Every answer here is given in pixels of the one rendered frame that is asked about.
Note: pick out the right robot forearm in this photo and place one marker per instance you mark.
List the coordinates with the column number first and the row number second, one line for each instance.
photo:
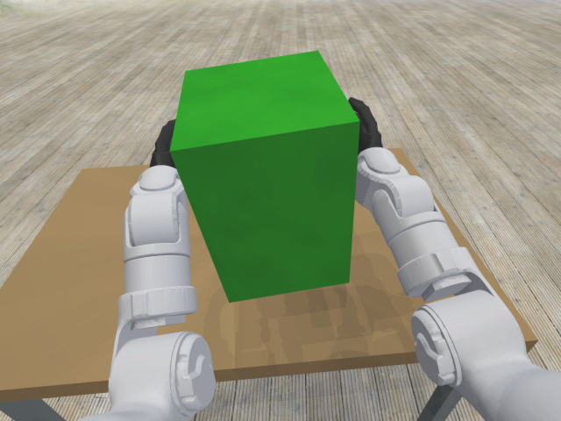
column 430, row 262

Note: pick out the carton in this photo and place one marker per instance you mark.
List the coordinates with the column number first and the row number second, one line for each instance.
column 267, row 152

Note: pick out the table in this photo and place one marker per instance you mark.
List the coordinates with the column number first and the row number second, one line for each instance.
column 59, row 307

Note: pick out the left robot upper arm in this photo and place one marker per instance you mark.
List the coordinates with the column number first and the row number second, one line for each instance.
column 166, row 377

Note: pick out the right robot upper arm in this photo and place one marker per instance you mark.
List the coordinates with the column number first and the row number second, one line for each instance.
column 471, row 343

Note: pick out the left robot hand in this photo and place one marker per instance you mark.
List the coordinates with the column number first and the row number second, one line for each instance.
column 161, row 154

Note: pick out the right robot hand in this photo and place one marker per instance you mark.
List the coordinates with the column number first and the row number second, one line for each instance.
column 369, row 135

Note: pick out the left robot forearm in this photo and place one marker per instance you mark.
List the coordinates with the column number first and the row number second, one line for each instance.
column 157, row 281

